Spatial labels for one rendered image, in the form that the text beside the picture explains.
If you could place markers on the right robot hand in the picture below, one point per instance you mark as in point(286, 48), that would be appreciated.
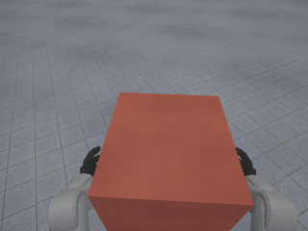
point(246, 163)

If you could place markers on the left robot hand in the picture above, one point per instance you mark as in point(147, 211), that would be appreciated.
point(89, 164)

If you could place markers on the carton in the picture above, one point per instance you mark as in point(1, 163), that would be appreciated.
point(169, 163)

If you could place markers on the robot left forearm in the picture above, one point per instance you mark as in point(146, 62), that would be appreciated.
point(68, 210)

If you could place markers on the robot right forearm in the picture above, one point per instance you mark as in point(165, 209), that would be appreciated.
point(271, 211)

